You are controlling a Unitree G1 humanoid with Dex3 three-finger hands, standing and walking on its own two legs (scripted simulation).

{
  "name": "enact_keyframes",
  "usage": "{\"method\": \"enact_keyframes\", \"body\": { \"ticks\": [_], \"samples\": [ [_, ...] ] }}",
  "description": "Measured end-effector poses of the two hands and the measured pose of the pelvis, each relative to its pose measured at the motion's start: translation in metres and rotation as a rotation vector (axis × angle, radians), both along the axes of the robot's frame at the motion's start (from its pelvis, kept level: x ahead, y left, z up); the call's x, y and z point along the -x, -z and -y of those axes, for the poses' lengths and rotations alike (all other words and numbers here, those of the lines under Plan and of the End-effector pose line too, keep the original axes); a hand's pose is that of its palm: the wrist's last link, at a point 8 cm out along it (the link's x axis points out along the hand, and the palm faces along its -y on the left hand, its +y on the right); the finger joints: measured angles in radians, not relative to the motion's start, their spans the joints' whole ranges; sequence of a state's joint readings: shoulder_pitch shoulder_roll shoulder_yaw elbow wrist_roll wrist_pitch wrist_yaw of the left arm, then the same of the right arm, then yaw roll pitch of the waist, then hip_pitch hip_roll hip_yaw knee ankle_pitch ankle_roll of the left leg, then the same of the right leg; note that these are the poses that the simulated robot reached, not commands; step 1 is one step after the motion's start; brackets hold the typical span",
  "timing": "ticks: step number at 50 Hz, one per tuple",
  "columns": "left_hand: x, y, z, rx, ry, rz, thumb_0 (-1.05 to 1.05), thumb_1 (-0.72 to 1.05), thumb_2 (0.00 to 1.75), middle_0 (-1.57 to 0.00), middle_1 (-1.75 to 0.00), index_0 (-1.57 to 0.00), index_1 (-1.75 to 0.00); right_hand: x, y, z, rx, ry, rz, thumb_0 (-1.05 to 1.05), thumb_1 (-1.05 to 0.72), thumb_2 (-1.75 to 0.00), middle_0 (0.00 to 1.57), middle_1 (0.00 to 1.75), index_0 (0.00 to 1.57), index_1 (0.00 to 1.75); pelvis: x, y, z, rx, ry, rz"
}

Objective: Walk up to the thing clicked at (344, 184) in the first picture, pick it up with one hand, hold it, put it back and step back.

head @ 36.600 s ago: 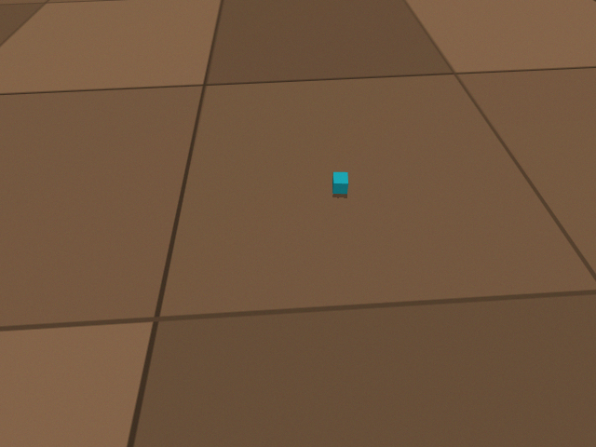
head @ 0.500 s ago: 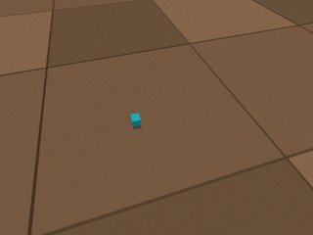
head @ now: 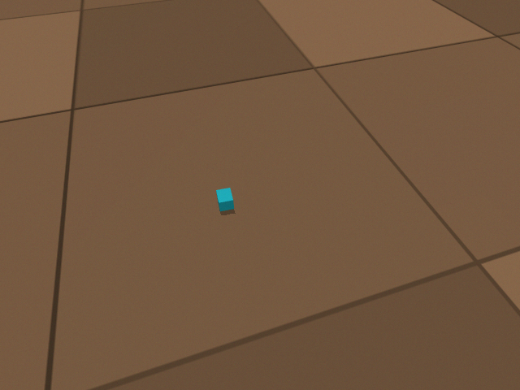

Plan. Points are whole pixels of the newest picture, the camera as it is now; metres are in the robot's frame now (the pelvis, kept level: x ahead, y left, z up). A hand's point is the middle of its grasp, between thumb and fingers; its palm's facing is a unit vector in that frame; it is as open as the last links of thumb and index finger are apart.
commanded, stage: step back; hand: left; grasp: from above
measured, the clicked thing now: (225, 199) +1.05 +0.21 -0.73
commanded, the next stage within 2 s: stand in 0.22 s
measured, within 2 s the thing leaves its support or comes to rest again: neither
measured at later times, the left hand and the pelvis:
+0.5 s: hand out of the picture +0.10 +0.24 -0.14, palm faces -0.03 -0.94 -0.33, open 7.3 cm; pelvis +0.00 -0.01 +0.01, yaw +0 degrees
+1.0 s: hand out of the picture +0.05 +0.24 -0.14, palm faces -0.02 -0.94 -0.35, open 7.3 cm; pelvis -0.01 -0.02 +0.02, yaw +1 degrees
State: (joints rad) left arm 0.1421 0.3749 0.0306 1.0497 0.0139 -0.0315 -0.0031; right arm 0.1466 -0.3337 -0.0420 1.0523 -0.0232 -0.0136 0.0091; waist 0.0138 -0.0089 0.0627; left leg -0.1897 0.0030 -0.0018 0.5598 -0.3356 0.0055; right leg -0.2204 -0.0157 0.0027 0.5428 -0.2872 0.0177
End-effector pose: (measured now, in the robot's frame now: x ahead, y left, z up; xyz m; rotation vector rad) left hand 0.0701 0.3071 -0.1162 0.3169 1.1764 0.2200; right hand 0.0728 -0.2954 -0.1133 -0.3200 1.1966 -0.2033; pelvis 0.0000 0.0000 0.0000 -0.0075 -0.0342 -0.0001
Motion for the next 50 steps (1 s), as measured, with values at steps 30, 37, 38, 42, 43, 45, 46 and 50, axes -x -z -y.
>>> {"method": "enact_keyframes", "body": {
  "ticks": [30,37,38,42,43,45,46,50],
  "samples": [
    [-0.007,-0.011,0.027,0.033,0.023,-0.031,0.00,0.91,0.90,-0.21,-0.30,-0.21,-0.30,-0.009,-0.011,0.007,-0.018,0.003,0.012,0.01,-0.91,-0.90,0.20,0.30,0.21,0.30,0.007,-0.016,0.009,-0.012,-0.001,0.016],
    [0.016,-0.011,0.026,0.022,0.000,-0.074,0.00,0.91,0.90,-0.21,-0.30,-0.21,-0.30,0.008,-0.007,0.012,-0.023,0.002,-0.032,0.01,-0.91,-0.90,0.20,0.30,0.21,0.30,0.011,-0.016,0.013,-0.012,-0.007,0.009],
    [0.019,-0.011,0.026,0.020,-0.003,-0.079,0.00,0.91,0.90,-0.21,-0.30,-0.21,-0.30,0.010,-0.006,0.013,-0.024,0.002,-0.037,0.01,-0.91,-0.90,0.20,0.30,0.21,0.30,0.012,-0.016,0.014,-0.011,-0.007,0.007],
    [0.026,-0.012,0.025,0.011,-0.010,-0.093,0.00,0.91,0.90,-0.21,-0.30,-0.21,-0.30,0.015,-0.004,0.014,-0.028,0.003,-0.050,0.01,-0.91,-0.90,0.20,0.30,0.21,0.30,0.012,-0.016,0.016,-0.011,-0.008,0.005],
    [0.027,-0.013,0.024,0.009,-0.011,-0.095,0.00,0.91,0.90,-0.21,-0.30,-0.21,-0.30,0.016,-0.004,0.014,-0.028,0.003,-0.052,0.01,-0.91,-0.90,0.20,0.30,0.21,0.30,0.012,-0.016,0.016,-0.010,-0.009,0.005],
    [0.028,-0.013,0.025,0.007,-0.012,-0.095,0.00,0.91,0.90,-0.21,-0.30,-0.21,-0.30,0.017,-0.004,0.015,-0.029,0.002,-0.053,0.01,-0.91,-0.90,0.20,0.30,0.21,0.30,0.012,-0.016,0.017,-0.010,-0.010,0.005],
    [0.028,-0.013,0.025,0.006,-0.012,-0.094,0.00,0.91,0.90,-0.21,-0.30,-0.21,-0.30,0.017,-0.004,0.015,-0.029,0.001,-0.053,0.01,-0.91,-0.90,0.20,0.30,0.21,0.30,0.012,-0.016,0.017,-0.010,-0.010,0.005],
    [0.026,-0.013,0.026,0.006,-0.009,-0.087,0.00,0.91,0.90,-0.21,-0.30,-0.21,-0.30,0.016,-0.004,0.016,-0.028,-0.003,-0.052,0.01,-0.91,-0.90,0.20,0.30,0.21,0.30,0.012,-0.016,0.018,-0.009,-0.010,0.003]
  ]
}}
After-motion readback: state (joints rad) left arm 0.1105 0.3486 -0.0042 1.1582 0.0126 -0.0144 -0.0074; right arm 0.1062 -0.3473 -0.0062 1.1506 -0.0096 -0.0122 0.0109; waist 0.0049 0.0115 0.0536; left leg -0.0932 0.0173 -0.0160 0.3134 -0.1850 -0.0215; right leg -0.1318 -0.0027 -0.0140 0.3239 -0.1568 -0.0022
